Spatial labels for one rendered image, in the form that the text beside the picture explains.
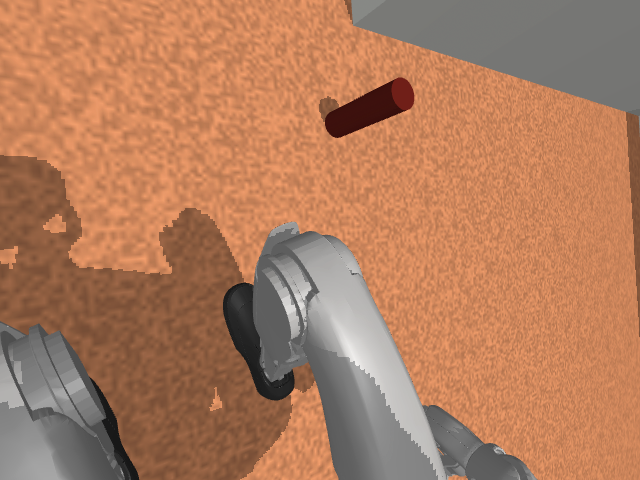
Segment right robot hand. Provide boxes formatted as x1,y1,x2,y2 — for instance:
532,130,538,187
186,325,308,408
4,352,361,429
422,405,484,480

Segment right robot foot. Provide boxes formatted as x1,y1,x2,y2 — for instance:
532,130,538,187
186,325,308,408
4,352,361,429
223,283,294,400

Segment right robot arm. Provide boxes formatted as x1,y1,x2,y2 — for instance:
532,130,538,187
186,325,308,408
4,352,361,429
465,443,537,480

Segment left robot foot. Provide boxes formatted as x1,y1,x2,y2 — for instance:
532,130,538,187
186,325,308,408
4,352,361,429
90,378,139,480

